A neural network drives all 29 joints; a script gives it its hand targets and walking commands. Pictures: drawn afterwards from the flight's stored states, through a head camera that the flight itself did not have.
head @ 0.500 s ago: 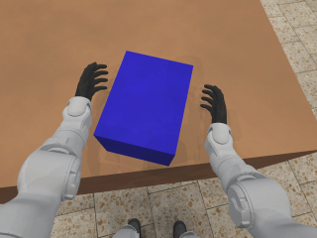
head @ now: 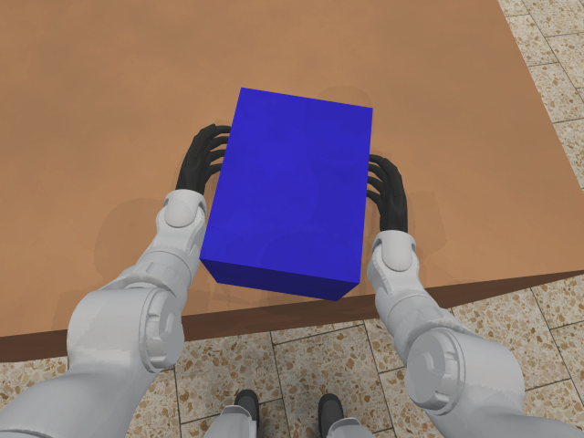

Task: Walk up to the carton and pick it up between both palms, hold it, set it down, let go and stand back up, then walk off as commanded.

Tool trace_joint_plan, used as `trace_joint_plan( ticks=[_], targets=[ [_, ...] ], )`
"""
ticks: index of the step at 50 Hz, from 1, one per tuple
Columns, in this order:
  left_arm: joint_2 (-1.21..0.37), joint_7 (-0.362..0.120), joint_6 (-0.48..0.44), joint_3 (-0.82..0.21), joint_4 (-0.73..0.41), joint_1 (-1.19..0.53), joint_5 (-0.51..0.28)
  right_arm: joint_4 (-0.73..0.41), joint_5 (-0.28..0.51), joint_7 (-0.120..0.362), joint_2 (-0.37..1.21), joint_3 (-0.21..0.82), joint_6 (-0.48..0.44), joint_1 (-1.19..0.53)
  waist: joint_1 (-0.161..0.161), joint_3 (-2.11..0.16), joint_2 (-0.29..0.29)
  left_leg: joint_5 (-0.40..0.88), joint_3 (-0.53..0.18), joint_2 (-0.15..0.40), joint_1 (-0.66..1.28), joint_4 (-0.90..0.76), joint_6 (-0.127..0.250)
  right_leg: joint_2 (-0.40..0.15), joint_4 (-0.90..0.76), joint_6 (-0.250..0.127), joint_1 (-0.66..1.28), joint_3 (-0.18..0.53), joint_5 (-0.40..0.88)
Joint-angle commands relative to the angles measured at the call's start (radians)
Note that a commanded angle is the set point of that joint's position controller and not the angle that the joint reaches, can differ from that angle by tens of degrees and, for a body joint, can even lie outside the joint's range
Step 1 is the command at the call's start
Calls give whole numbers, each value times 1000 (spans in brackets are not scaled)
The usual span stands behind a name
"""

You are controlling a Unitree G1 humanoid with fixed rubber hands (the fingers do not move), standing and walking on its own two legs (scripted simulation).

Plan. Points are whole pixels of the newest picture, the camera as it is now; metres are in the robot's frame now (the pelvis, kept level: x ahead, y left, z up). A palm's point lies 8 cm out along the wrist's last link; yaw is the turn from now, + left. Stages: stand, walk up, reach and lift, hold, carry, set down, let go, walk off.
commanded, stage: reach and lift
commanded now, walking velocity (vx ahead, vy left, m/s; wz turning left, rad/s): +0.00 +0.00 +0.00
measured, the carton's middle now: (291, 199) +0.43 +0.03 -0.04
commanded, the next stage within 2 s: none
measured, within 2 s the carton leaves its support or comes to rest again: neither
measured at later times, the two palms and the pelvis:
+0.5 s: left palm (194, 198) +0.42 +0.17 -0.03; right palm (391, 228) +0.40 -0.11 -0.04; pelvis -0.01 -0.01 +0.00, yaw +0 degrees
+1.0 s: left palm (193, 199) +0.42 +0.17 -0.04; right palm (390, 229) +0.40 -0.11 -0.04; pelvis -0.01 -0.01 +0.00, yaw +0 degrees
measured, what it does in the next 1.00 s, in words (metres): stands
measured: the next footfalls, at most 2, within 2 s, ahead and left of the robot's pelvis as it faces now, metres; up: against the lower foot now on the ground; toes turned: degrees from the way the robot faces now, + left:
none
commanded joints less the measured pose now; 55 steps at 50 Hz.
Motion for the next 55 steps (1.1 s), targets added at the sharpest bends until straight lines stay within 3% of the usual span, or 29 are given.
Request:
trace_joint_plan(
  ticks=[1,6,7,8,12,14,16,17,21,24,26,29,30,31,34,39,44,45,49,50,52,53,55],
  targets=[
    [-581,-106,-98,-48,55,-430,217,-37,-303,155,611,41,-49,-375,-48,-864,110,772,56,-37,545,151,-100,-8,82,-22,363,-171,671],
    [-608,-120,-127,-57,113,-451,211,-4,-349,171,673,46,-35,-377,-80,-815,86,663,51,-33,491,134,-83,-9,85,-25,365,-177,603],
    [-620,-121,-134,-63,115,-445,209,-9,-356,171,678,42,-43,-379,-72,-833,97,663,52,-34,483,142,-86,-10,85,-31,357,-179,588],
    [-624,-117,-137,-74,106,-462,211,-2,-362,175,683,42,-41,-382,-85,-840,112,672,49,-29,501,138,-91,-5,86,-32,337,-184,577],
    [-619,-123,-137,-61,132,-468,206,5,-367,172,691,32,-31,-389,-69,-821,95,620,61,-31,462,133,-82,-7,86,-36,365,-177,555],
    [-629,-128,-142,-73,135,-499,188,0,-372,171,707,25,-29,-394,-92,-824,91,574,56,-31,436,132,-82,-10,93,-32,376,-179,542],
    [-604,-130,-140,-43,166,-488,201,1,-381,173,705,14,-16,-395,-73,-782,87,528,64,-36,411,117,-72,-16,86,-33,393,-169,518],
    [-604,-129,-143,-51,157,-507,195,1,-386,173,711,7,-11,-396,-85,-804,86,504,64,-33,410,117,-73,-12,92,-36,393,-172,489],
    [-605,-132,-149,-45,174,-505,191,-2,-380,171,712,22,-9,-390,-81,-811,74,504,70,-38,378,116,-65,-17,103,-26,422,-166,526],
    [-623,-131,-151,-65,160,-519,187,13,-378,173,711,14,-10,-388,-97,-815,83,534,61,-30,394,125,-75,-9,107,-28,394,-175,523],
    [-626,-128,-153,-71,162,-515,176,6,-368,172,709,17,-18,-404,-82,-816,93,527,59,-30,373,128,-79,-13,106,-35,400,-167,523],
    [-626,-129,-152,-67,161,-525,182,22,-360,167,709,26,-16,-384,-87,-816,97,529,61,-29,382,128,-79,-12,105,-35,392,-171,527],
    [-623,-129,-152,-62,157,-514,191,15,-354,168,713,30,-14,-391,-75,-807,76,541,52,-29,394,130,-73,-12,104,-31,395,-166,535],
    [-621,-129,-150,-73,173,-506,173,18,-354,165,706,23,-13,-388,-89,-797,69,534,53,-28,379,126,-72,-12,99,-32,398,-169,546],
    [-630,-132,-148,-71,191,-505,179,20,-355,161,715,26,-18,-388,-85,-807,85,520,50,-28,357,125,-72,-13,106,-32,408,-163,540],
    [-643,-129,-150,-81,186,-502,176,49,-354,156,715,19,-26,-383,-90,-799,62,532,44,-23,370,131,-76,-8,95,-33,399,-169,543],
    [-627,-132,-146,-64,204,-498,184,41,-338,154,718,30,-34,-407,-64,-804,75,546,44,-25,344,133,-70,-14,108,-34,412,-160,568],
    [-636,-132,-147,-75,200,-493,183,58,-333,152,716,22,-29,-392,-83,-789,79,536,38,-25,351,130,-71,-12,103,-36,394,-159,554],
    [-625,-128,-145,-69,206,-511,188,65,-341,152,716,21,-32,-401,-75,-797,81,530,43,-25,353,133,-71,-8,91,-40,378,-161,541],
    [-629,-126,-147,-82,184,-511,184,78,-331,150,703,17,-31,-392,-88,-802,74,551,35,-20,374,139,-74,-3,100,-39,355,-168,541],
    [-632,-127,-146,-80,184,-514,189,79,-326,148,716,30,-34,-389,-70,-806,90,544,43,-25,356,138,-74,-8,101,-40,369,-163,545],
    [-629,-133,-143,-74,213,-494,183,85,-331,146,707,27,-34,-394,-82,-782,76,548,32,-18,358,131,-75,-7,97,-40,377,-163,555],
    [-637,-135,-143,-83,212,-494,177,72,-319,143,716,38,-31,-398,-72,-775,70,517,39,-26,338,122,-63,-9,92,-39,379,-156,535]
  ],
)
